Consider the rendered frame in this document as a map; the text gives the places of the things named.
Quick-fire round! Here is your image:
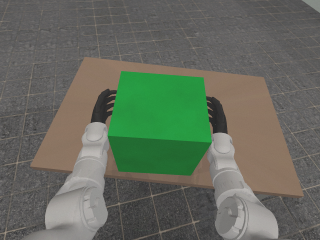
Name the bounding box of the robot right forearm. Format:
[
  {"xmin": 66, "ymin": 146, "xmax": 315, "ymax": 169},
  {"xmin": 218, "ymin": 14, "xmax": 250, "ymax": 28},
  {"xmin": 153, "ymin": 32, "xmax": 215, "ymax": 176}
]
[{"xmin": 207, "ymin": 132, "xmax": 279, "ymax": 235}]

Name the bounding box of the robot right upper arm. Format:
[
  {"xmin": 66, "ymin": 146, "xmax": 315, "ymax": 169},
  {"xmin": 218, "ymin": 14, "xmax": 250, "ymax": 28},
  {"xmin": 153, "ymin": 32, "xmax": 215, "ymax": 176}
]
[{"xmin": 214, "ymin": 196, "xmax": 291, "ymax": 240}]

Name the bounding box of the table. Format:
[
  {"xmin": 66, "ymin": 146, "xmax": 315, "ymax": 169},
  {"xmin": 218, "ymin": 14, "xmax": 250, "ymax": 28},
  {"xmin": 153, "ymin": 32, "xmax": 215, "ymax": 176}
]
[{"xmin": 30, "ymin": 57, "xmax": 304, "ymax": 219}]

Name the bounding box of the robot left upper arm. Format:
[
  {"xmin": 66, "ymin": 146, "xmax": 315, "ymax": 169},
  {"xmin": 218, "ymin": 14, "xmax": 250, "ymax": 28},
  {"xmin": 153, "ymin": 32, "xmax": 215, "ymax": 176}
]
[{"xmin": 21, "ymin": 186, "xmax": 108, "ymax": 240}]

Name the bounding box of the robot left forearm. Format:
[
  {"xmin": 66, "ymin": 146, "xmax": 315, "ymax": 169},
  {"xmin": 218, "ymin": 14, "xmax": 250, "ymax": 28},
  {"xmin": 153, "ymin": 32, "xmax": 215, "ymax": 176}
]
[{"xmin": 45, "ymin": 122, "xmax": 109, "ymax": 229}]

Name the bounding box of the right robot hand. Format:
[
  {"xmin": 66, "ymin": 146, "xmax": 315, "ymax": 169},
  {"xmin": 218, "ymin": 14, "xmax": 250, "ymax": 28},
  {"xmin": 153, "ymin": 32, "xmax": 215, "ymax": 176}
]
[{"xmin": 206, "ymin": 96, "xmax": 228, "ymax": 134}]

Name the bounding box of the left robot hand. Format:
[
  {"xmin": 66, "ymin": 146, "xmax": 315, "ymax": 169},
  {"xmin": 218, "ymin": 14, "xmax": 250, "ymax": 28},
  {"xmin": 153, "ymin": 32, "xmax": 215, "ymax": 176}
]
[{"xmin": 90, "ymin": 89, "xmax": 117, "ymax": 124}]

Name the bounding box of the carton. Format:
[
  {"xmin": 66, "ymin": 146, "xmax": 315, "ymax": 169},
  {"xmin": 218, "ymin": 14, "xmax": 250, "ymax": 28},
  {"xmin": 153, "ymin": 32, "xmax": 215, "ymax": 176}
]
[{"xmin": 107, "ymin": 71, "xmax": 212, "ymax": 176}]

